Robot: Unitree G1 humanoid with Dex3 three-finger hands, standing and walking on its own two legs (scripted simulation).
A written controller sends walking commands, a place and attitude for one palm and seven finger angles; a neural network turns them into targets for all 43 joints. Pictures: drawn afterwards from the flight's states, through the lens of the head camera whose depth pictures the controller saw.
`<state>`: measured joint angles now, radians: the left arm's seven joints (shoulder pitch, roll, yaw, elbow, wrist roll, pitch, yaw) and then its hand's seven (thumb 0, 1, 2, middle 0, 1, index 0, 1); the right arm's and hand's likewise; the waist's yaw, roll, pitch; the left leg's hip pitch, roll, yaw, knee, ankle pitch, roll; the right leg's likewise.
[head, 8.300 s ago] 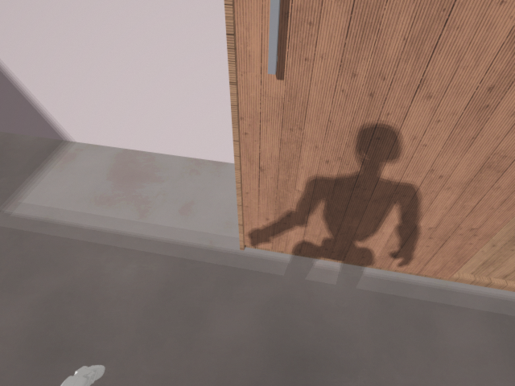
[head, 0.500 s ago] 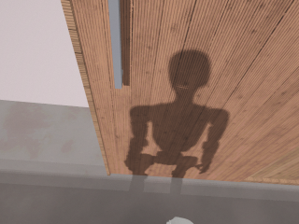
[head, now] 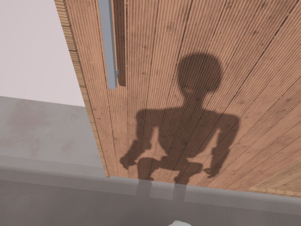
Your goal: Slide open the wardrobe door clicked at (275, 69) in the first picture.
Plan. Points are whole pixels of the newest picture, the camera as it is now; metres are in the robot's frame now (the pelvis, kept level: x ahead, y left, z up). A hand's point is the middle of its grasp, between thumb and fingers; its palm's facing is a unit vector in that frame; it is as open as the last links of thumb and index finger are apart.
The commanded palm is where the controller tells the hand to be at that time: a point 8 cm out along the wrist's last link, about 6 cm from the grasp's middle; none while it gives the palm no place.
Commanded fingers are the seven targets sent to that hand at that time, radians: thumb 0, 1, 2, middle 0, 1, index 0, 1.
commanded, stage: come to a stop and stand still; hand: left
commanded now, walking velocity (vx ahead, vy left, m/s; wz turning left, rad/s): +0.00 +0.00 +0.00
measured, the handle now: (110, 37) +0.44 +0.14 +0.26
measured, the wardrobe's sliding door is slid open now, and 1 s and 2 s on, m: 0.00 0.00 0.00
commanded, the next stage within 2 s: none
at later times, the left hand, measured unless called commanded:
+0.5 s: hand out of the picture -0.02 +0.18 -0.16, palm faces +0.03 -0.97 -0.24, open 7.3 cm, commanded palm none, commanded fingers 0.00 0.90 0.90 -0.20 -0.30 -0.20 -0.30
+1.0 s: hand out of the picture -0.09 +0.19 -0.17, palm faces +0.02 -0.98 -0.17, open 7.3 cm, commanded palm none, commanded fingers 0.00 0.90 0.90 -0.20 -0.30 -0.20 -0.30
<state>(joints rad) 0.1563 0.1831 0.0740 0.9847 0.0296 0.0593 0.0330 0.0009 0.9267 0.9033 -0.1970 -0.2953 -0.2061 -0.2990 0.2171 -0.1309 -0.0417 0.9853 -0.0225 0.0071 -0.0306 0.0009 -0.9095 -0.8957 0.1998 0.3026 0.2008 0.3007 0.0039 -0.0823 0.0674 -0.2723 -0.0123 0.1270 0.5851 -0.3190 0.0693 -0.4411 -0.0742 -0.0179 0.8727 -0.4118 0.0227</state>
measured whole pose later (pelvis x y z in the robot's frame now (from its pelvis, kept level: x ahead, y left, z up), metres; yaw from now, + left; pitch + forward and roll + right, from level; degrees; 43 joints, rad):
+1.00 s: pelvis -0.08 +0.02 +0.01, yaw +0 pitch -3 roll -2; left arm 0.39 0.15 0.00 1.03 0.03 0.01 0.04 0.01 0.91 0.90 -0.19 -0.29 -0.20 -0.30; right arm 0.38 -0.13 -0.02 1.07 -0.01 0.03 -0.01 0.00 -0.91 -0.90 0.20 0.30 0.20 0.30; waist -0.02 0.00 0.00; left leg -0.29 -0.01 0.13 0.48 -0.16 0.08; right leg -0.24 -0.02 -0.06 0.47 -0.20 0.01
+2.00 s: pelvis -0.20 +0.15 +0.01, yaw -4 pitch +0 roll -3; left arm 0.22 0.23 0.08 0.92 0.04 0.04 -0.03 0.01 0.92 0.90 -0.19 -0.29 -0.20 -0.30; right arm 0.46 -0.10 -0.02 1.08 -0.04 -0.01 -0.04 0.00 -0.91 -0.89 0.21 0.30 0.21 0.30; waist -0.04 -0.01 0.00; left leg -0.25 0.06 0.05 0.51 -0.26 0.02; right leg -0.58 -0.03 0.01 1.16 -0.21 0.03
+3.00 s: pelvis -0.14 +0.09 +0.02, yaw -3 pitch -1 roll +0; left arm 0.29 0.14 0.00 1.13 0.02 -0.01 0.03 0.01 0.91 0.90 -0.19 -0.29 -0.20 -0.30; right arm 0.18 -0.17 -0.02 1.12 -0.01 0.00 -0.03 -0.01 -0.94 -0.90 0.20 0.30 0.20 0.30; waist 0.01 0.00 0.05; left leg -0.13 0.03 0.08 0.39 -0.24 -0.01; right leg -0.11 -0.05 -0.05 0.39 -0.26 0.03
